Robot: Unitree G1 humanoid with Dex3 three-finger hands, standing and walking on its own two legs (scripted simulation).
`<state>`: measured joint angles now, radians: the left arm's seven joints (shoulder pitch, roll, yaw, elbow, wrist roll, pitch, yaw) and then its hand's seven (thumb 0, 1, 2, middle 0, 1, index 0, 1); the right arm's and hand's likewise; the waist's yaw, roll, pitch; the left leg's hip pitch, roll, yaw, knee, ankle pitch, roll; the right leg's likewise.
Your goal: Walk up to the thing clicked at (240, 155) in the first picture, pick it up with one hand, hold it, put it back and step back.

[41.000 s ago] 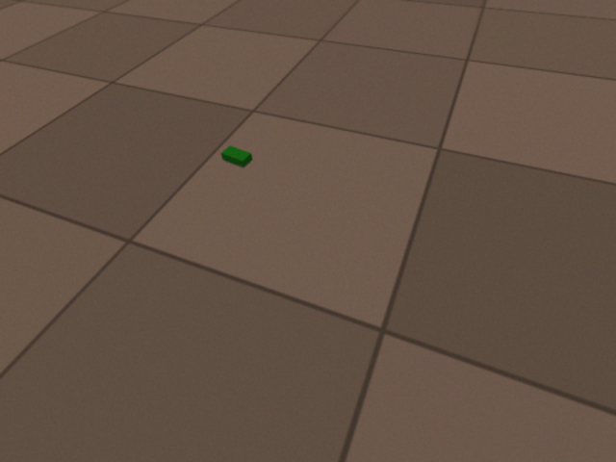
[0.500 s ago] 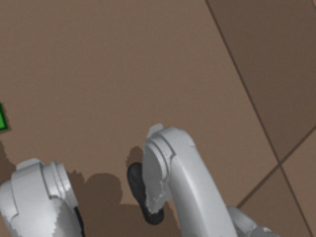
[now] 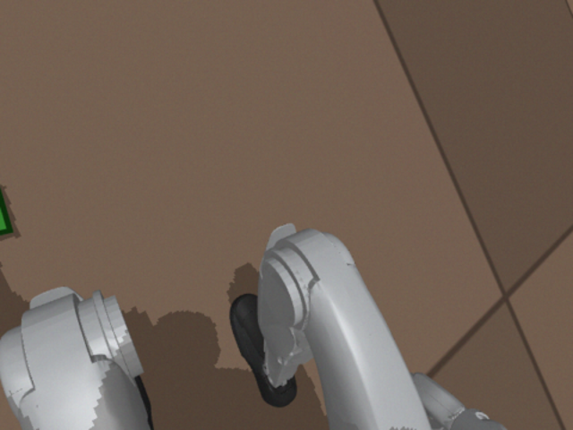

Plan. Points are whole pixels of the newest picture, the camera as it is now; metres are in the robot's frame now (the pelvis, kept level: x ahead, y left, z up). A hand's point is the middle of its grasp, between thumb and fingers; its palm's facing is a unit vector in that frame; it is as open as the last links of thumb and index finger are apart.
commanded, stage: withdraw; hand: left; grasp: from above
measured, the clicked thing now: out of the picture +0.42 +0.34 -0.28
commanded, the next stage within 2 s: home in 1.00 s
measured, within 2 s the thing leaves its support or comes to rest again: rests again in 0.36 s
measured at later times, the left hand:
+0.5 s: hand out of the picture +0.45 +0.36 -0.17, palm faces -0.23 -0.12 -0.97, open 14.0 cm
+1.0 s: hand out of the picture +0.39 +0.34 -0.13, palm faces -0.46 -0.12 -0.88, open 13.8 cm
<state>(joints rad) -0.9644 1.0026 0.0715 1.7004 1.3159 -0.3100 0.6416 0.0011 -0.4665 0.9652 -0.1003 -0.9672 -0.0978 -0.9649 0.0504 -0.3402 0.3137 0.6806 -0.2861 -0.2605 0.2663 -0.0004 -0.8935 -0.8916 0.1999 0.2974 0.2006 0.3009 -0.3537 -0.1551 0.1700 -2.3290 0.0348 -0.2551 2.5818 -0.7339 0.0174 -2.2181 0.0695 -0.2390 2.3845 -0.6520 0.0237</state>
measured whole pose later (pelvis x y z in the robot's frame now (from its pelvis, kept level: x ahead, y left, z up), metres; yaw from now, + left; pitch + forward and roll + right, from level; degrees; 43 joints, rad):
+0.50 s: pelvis +0.01 +0.00 +0.01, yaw +1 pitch +31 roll -13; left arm -0.92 0.85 0.14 1.44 1.20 -0.10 0.59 0.00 -0.46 0.95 -0.09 -0.97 -0.10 -0.96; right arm 0.15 -0.33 0.18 0.71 -0.21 -0.26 0.32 0.00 -0.90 -0.89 0.20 0.30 0.20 0.30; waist -0.30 -0.05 0.01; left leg -2.36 0.03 -0.22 2.53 -0.73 0.01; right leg -2.26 0.06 -0.21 2.36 -0.66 0.01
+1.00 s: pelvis -0.01 -0.01 +0.03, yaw +7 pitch +30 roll -8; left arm -0.96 0.77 0.03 1.50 1.26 -0.28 0.37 0.00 -0.45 0.96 -0.11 -0.98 -0.11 -0.97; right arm 0.14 -0.33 0.12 0.70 -0.14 -0.08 0.14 0.00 -0.90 -0.89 0.20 0.30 0.20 0.30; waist -0.25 -0.03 -0.03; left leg -2.29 0.02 -0.13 2.39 -0.64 0.01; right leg -2.22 0.03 -0.13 2.30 -0.62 -0.01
